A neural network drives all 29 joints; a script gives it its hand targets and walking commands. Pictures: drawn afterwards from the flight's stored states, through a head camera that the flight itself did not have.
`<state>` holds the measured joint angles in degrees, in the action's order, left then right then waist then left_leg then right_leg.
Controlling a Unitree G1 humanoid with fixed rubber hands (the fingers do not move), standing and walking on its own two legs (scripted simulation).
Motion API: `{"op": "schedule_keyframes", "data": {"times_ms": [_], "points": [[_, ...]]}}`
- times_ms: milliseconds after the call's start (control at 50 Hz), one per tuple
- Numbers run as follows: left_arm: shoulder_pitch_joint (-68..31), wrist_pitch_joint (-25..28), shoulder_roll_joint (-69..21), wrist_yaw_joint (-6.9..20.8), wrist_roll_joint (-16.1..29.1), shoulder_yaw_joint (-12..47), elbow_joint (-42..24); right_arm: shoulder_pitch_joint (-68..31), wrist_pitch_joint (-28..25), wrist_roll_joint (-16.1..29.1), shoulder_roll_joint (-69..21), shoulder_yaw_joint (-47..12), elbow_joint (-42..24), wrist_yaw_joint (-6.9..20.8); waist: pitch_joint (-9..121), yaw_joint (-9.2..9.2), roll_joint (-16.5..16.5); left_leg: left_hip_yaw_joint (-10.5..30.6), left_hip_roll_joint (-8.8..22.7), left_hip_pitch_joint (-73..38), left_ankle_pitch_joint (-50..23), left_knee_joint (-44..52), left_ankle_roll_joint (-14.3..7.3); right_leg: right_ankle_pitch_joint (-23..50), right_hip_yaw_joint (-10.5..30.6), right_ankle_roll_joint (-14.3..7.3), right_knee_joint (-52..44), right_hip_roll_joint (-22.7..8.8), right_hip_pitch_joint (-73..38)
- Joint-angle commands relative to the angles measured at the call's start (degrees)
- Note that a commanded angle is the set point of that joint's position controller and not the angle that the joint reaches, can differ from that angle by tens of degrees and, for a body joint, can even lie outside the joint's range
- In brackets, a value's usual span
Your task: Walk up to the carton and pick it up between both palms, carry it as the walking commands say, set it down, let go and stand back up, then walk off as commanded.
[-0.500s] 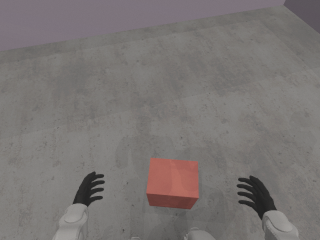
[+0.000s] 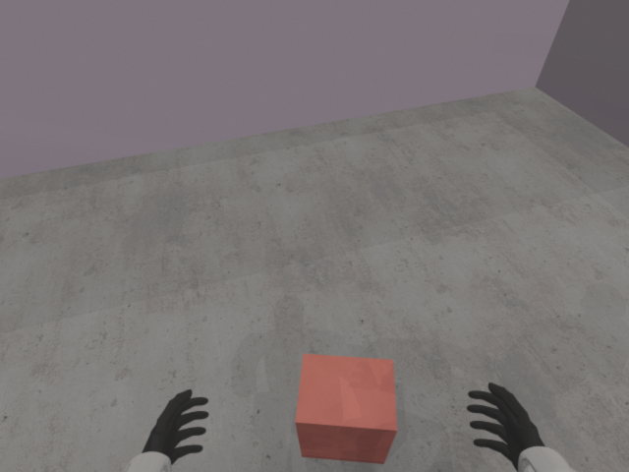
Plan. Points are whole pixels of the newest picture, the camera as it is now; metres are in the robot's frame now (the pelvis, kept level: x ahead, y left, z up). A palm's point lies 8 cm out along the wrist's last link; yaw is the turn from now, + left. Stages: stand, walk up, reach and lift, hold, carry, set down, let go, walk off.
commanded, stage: let go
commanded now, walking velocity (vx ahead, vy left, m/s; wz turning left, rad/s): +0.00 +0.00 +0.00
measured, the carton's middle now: (345, 411) +0.41 -0.06 -0.61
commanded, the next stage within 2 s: stand in 0.12 s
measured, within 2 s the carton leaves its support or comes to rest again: neither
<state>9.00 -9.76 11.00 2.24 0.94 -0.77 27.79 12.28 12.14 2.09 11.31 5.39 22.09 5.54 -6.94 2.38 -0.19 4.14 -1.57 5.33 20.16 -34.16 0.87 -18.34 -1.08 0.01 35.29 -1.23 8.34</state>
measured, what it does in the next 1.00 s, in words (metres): stands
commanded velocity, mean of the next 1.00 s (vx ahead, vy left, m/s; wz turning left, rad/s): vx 0.00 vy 0.00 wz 0.00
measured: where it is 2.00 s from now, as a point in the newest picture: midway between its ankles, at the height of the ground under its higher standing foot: outside the picture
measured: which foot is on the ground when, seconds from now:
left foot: down 0.00-1.00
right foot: down 0.00-1.00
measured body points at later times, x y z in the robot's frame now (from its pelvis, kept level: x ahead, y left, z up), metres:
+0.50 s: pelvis +0.02 +0.00 +0.00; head -0.03 +0.00 +0.45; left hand +0.22 +0.25 -0.04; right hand +0.16 -0.28 -0.08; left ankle -0.01 +0.13 -0.73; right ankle +0.02 -0.12 -0.73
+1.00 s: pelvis +0.02 +0.00 +0.00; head -0.03 +0.00 +0.45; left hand +0.22 +0.26 -0.04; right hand +0.15 -0.28 -0.09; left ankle -0.01 +0.13 -0.73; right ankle +0.02 -0.12 -0.73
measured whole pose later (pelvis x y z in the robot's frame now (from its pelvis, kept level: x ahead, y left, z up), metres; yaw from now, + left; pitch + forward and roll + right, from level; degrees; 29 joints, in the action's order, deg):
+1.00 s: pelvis +0.02 +0.00 +0.00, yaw +0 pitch -5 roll +0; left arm 10.1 0.4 14.1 0.2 -0.8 -5.1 32.7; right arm 12.3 0.7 1.5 16.3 4.6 41.7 0.3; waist 1.6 2.4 0.2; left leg 4.1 -1.4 7.7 21.4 -34.2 0.8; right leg -19.5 -1.1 0.0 35.3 -1.1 10.7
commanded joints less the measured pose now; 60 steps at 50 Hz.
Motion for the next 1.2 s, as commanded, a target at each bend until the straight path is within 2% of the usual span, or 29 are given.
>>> {"op": "schedule_keyframes", "data": {"times_ms": [0, 80, 100, 140, 180, 240, 340, 360, 420, 440, 520, 560, 580, 700, 720, 740, 760, 800, 820, 900, 1020, 1060, 1100, 1140, 1180], "points": [[-0.6, 1.6, 5.6, -0.3, -3.2, -3.4, -12.3, -3.8, 1.3, -5.8, 4.7, -5.0, -9.8, -1.1, 3.8, -2.82, -0.7, -4.9, -1.6, 7.8, -10.1, 10.5, -1.3, 6.0, -0.7, 1.6, -10.3, 4.7, -9.4], [-0.8, 2.5, 5.9, -1.0, -3.7, -3.8, -10.6, -5.0, 2.7, -5.9, 4.2, -5.6, -8.8, -2.4, 5.0, -3.13, 0.9, -4.7, -1.3, 7.5, -9.7, 9.5, -1.6, 4.9, -0.2, 1.2, -9.0, 4.4, -7.9], [0.9, 5.3, 14.0, -2.0, -4.0, -5.6, -0.2, -3.5, -3.1, -5.5, 13.6, 0.6, -0.8, -4.9, 11.8, -4.37, 2.4, -1.7, 1.8, 9.1, -8.0, 7.3, -0.7, 7.8, 1.3, 2.1, -9.1, 0.2, 0.4], [1.5, 7.8, 14.3, -2.7, -4.2, -5.6, 0.5, -3.8, -7.1, -5.5, 13.6, 0.4, 0.6, -5.5, 8.1, -3.73, 2.9, 0.4, 1.9, 11.2, -2.6, 8.6, -0.7, 2.4, 2.8, 1.6, -10.5, 0.0, 4.1], [1.5, 9.2, 15.2, -2.6, -4.5, -6.0, 0.9, -4.9, -8.8, -5.6, 12.8, 0.4, 2.3, -5.4, 6.7, -4.19, 0.3, 1.4, 1.9, 12.9, 1.9, 8.7, -0.8, -3.6, 5.3, 0.8, -12.4, -0.7, 6.7], [0.2, 10.0, 15.2, -2.3, -4.5, -6.2, 1.0, -2.8, -10.4, -5.6, 13.2, 0.9, 5.6, -4.8, 5.9, -3.18, -0.9, 1.1, 1.6, 12.1, -0.5, 8.0, -1.0, -4.1, 6.2, -0.2, -12.9, -1.2, 8.7], [0.7, 10.8, 14.6, -2.3, -4.0, -6.5, 1.7, -3.9, -12.3, -5.6, 14.3, 0.9, 8.6, -4.9, 7.2, -4.10, 0.3, 2.2, 2.7, 12.5, -6.3, 8.7, -1.6, 4.0, 5.1, -0.4, -10.6, -1.0, 6.0], [0.8, 11.0, 15.4, -2.3, -4.1, -6.8, 1.8, -3.6, -12.5, -5.4, 14.8, 1.1, 9.0, -5.0, 7.7, -3.98, -0.6, 2.5, 3.2, 12.1, -7.4, 8.7, -1.7, 4.6, 5.0, -0.4, -10.5, -1.2, 5.6], [0.0, 11.1, 15.7, -2.5, -3.9, -7.0, 2.0, -3.9, -12.9, -5.3, 15.5, 1.2, 9.8, -4.9, 7.9, -3.62, -0.3, 2.2, 3.3, 11.3, -9.4, 8.3, -1.5, 6.2, 4.9, -0.6, -10.2, -1.4, 5.5], [0.2, 11.2, 15.7, -2.5, -3.9, -7.1, 2.1, -4.3, -13.0, -5.4, 15.4, 1.3, 10.0, -4.9, 7.9, -3.78, 0.8, 1.8, 3.3, 11.3, -10.3, 8.1, -1.5, 6.9, 5.3, -0.9, -10.2, -1.6, 5.3], [0.2, 11.5, 15.6, -2.6, -3.8, -6.9, 2.7, -3.8, -13.2, -5.2, 15.7, 1.4, 10.9, -5.2, 8.2, -3.61, -1.2, 2.3, 3.5, 10.5, -12.1, 7.9, -1.9, 9.7, 5.2, -1.0, -10.0, -1.8, 4.8], [0.0, 11.6, 16.0, -2.7, -3.8, -7.1, 2.9, -4.0, -13.4, -5.1, 16.3, 1.6, 11.2, -5.3, 8.9, -3.46, -0.5, 2.2, 3.8, 10.0, -13.4, 8.0, -1.8, 10.7, 5.1, -1.1, -9.6, -1.9, 4.4], [0.2, 11.7, 15.4, -2.6, -3.7, -7.0, 3.1, -4.2, -13.5, -5.2, 16.1, 1.5, 11.4, -5.5, 9.3, -3.93, -0.4, 1.9, 3.7, 9.8, -13.5, 7.8, -1.8, 10.8, 5.0, -1.1, -9.6, -1.9, 4.2], [-0.5, 11.9, 16.1, -2.7, -3.6, -7.1, 3.7, -3.7, -13.7, -4.9, 16.4, 1.5, 12.6, -5.6, 8.5, -3.40, -0.9, 2.3, 4.0, 9.5, -14.4, 8.2, -2.0, 12.0, 5.6, -1.4, -9.7, -2.5, 4.1], [-0.6, 11.9, 15.7, -2.7, -3.6, -7.0, 3.6, -3.6, -13.7, -4.8, 16.3, 1.4, 12.6, -5.5, 8.2, -3.37, -0.1, 2.3, 3.9, 9.4, -14.2, 8.1, -2.0, 11.4, 5.5, -1.4, -9.9, -2.4, 4.3], [-0.3, 12.0, 15.8, -2.8, -3.6, -7.2, 3.8, -4.2, -13.6, -5.0, 16.6, 1.5, 12.7, -5.6, 7.9, -3.74, -0.9, 2.4, 4.0, 9.8, -14.4, 8.1, -2.1, 11.4, 5.5, -1.4, -10.4, -2.5, 4.4], [-0.6, 12.0, 15.8, -2.9, -3.7, -7.0, 3.7, -3.7, -13.7, -4.9, 16.6, 1.5, 12.9, -5.7, 7.7, -3.08, -0.4, 2.4, 4.1, 9.4, -13.6, 8.1, -2.1, 11.5, 6.0, -1.5, -10.3, -2.6, 4.8], [-0.6, 12.0, 16.0, -2.8, -3.5, -7.0, 4.0, -3.9, -13.8, -5.0, 16.2, 1.4, 13.3, -5.6, 7.7, -3.33, -1.4, 2.4, 3.9, 9.6, -12.9, 8.3, -2.2, 11.1, 5.9, -1.6, -10.4, -2.7, 4.3], [-0.5, 12.1, 15.4, -2.8, -3.5, -6.9, 3.9, -3.8, -13.8, -4.9, 16.5, 1.4, 13.4, -5.7, 7.9, -3.27, -0.5, 2.3, 4.0, 9.7, -12.7, 8.2, -2.3, 11.4, 5.9, -1.4, -10.5, -2.7, 4.0], [-0.5, 12.2, 16.3, -2.9, -3.5, -7.0, 4.2, -4.1, -13.9, -5.0, 16.5, 1.3, 13.8, -5.6, 7.0, -3.35, -0.6, 2.4, 4.0, 9.9, -12.6, 8.7, -2.5, 11.2, 6.1, -1.4, -10.6, -2.8, 4.0], [-0.8, 12.4, 16.6, -3.1, -3.6, -7.1, 4.9, -4.0, -13.9, -4.8, 16.6, 1.3, 14.6, -5.6, 6.6, -3.28, -1.5, 2.7, 4.4, 9.4, -14.9, 8.8, -2.5, 13.0, 6.1, -1.6, -10.5, -3.1, 3.7], [-0.8, 12.5, 16.2, -3.1, -3.4, -6.9, 5.0, -4.1, -14.0, -4.8, 17.2, 1.5, 15.1, -5.7, 7.1, -3.37, -0.6, 2.5, 4.3, 9.1, -15.6, 8.6, -2.5, 14.0, 6.0, -1.7, -10.5, -3.1, 3.3], [-0.7, 12.4, 16.7, -3.2, -3.4, -7.0, 5.3, -4.0, -14.0, -4.9, 16.7, 1.3, 14.9, -5.6, 6.3, -3.10, -2.0, 2.3, 4.3, 9.2, -15.8, 8.3, -2.7, 14.7, 6.2, -1.7, -10.8, -3.3, 3.8], [-1.1, 12.5, 16.7, -3.3, -3.5, -7.0, 5.5, -4.2, -14.0, -4.7, 17.0, 1.4, 15.5, -5.8, 6.6, -3.12, -1.4, 2.5, 4.5, 8.6, -16.2, 8.6, -2.6, 14.6, 6.4, -1.8, -10.9, -3.5, 3.7], [-1.3, 12.6, 16.3, -3.1, -3.4, -6.8, 5.4, -4.0, -13.9, -4.7, 16.9, 1.2, 15.7, -5.8, 6.4, -2.99, -2.2, 2.7, 4.6, 8.8, -15.7, 8.6, -2.7, 14.7, 6.2, -1.8, -10.6, -3.4, 3.6]]}}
